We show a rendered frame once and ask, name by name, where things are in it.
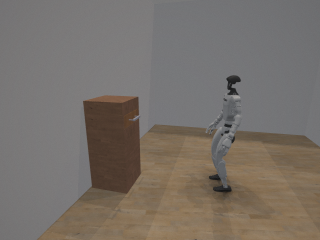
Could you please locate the left robot upper arm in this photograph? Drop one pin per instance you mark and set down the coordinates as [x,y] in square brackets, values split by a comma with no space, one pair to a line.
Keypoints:
[236,100]

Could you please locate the robot left thigh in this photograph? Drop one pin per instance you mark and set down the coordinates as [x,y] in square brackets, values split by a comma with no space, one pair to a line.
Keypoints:
[219,156]

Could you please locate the robot right hand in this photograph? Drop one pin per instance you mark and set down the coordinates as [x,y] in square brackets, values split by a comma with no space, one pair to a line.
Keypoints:
[213,126]

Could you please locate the left robot forearm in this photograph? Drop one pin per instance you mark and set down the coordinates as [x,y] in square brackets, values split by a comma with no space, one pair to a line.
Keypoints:
[234,127]

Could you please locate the drawer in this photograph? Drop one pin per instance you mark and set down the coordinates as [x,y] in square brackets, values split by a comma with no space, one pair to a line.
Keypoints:
[131,116]

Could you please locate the handle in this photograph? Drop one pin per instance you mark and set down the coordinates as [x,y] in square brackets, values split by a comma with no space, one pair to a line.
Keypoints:
[136,117]

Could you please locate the robot left hand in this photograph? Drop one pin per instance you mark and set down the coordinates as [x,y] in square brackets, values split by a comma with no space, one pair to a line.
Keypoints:
[226,143]

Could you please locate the cabinet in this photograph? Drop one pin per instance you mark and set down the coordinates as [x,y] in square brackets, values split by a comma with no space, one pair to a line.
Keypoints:
[114,151]

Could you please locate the right robot forearm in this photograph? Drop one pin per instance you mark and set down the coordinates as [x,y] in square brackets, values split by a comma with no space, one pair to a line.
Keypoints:
[219,118]

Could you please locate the right robot foot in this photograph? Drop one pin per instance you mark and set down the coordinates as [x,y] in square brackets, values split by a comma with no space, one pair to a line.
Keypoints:
[214,177]

